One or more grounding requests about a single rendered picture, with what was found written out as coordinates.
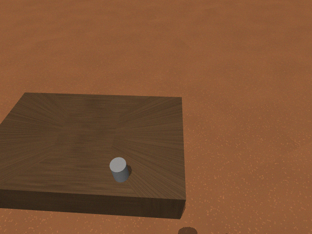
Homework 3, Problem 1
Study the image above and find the can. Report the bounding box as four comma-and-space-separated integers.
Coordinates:
110, 157, 129, 182

